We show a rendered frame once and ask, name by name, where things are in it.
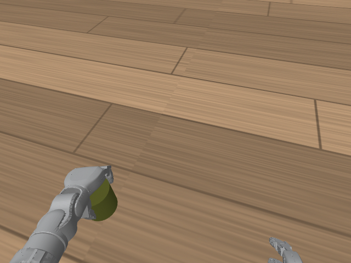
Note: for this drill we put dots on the left robot hand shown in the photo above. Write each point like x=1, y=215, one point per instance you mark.
x=90, y=178

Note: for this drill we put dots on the right robot hand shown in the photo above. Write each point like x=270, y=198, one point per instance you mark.
x=285, y=250

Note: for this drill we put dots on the mug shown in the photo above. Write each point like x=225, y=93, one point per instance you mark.
x=104, y=201

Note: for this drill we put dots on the left robot arm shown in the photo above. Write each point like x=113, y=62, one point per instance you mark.
x=50, y=239

